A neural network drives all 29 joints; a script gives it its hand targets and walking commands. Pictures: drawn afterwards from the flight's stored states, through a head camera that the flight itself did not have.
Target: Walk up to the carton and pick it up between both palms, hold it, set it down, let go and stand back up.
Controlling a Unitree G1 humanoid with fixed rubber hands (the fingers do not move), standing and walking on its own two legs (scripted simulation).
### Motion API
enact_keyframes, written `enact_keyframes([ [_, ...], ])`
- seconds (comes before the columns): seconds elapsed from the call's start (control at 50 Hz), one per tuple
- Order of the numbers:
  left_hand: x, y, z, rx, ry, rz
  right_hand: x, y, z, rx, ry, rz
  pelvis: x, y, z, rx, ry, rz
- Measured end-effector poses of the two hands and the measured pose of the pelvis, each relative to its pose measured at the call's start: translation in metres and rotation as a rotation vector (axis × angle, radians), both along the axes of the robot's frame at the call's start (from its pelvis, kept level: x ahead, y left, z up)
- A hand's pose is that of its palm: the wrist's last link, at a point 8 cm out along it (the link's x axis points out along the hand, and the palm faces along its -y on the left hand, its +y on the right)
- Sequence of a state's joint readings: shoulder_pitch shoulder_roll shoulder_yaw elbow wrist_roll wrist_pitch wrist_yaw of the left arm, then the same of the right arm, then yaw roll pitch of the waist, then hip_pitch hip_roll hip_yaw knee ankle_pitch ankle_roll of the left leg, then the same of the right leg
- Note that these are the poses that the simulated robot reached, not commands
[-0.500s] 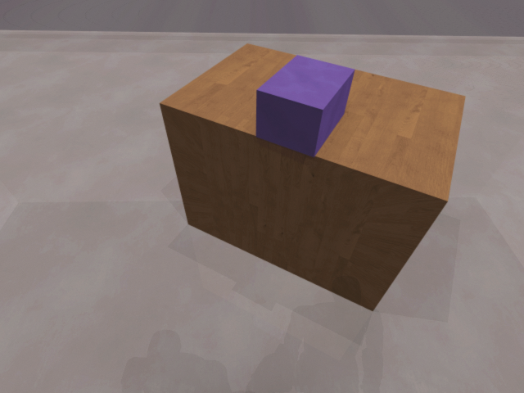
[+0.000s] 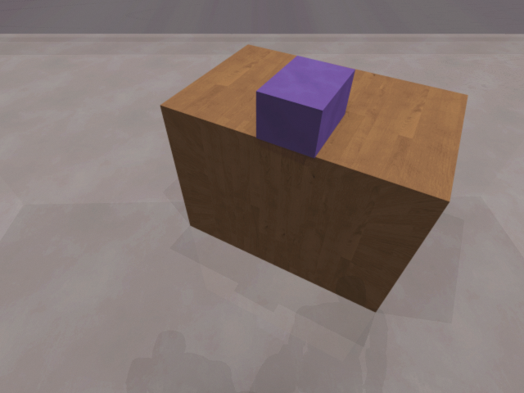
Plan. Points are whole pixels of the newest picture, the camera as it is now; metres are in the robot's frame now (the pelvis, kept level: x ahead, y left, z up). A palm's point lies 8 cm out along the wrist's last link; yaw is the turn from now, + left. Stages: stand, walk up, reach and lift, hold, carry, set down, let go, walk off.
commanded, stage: stand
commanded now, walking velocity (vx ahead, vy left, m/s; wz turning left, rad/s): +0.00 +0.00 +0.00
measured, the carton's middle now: (305, 104) +0.92 -0.10 -0.03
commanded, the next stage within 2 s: none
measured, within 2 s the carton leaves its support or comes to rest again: neither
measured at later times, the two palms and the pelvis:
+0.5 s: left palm out of the picture -0.02 +0.19 -0.15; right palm out of the picture -0.04 -0.20 -0.15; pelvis +0.00 -0.01 +0.00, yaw +0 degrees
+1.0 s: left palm out of the picture -0.02 +0.19 -0.15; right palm out of the picture -0.03 -0.20 -0.15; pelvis +0.01 -0.01 +0.00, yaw +0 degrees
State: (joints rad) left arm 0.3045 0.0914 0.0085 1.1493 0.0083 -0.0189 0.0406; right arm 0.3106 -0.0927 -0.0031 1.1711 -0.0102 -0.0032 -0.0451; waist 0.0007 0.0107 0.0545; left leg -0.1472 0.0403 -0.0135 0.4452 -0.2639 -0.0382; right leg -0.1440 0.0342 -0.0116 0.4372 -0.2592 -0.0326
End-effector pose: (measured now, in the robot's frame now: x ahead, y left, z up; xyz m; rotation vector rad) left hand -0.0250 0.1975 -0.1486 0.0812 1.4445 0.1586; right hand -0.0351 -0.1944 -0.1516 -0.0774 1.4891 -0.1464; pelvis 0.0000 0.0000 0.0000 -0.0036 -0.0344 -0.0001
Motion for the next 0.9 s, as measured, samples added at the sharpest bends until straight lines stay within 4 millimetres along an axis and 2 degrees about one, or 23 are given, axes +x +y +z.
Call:
enact_keyframes([
  [0.9, 0.0045, -0.0092, 0.0014, 0.003, -0.004, 0.004, 0.0, -0.0095, 0.0, 0.001, 0.019, -0.005, 0.0049, -0.0095, 0.0004, 0.0, 0.001, 0.0],
])
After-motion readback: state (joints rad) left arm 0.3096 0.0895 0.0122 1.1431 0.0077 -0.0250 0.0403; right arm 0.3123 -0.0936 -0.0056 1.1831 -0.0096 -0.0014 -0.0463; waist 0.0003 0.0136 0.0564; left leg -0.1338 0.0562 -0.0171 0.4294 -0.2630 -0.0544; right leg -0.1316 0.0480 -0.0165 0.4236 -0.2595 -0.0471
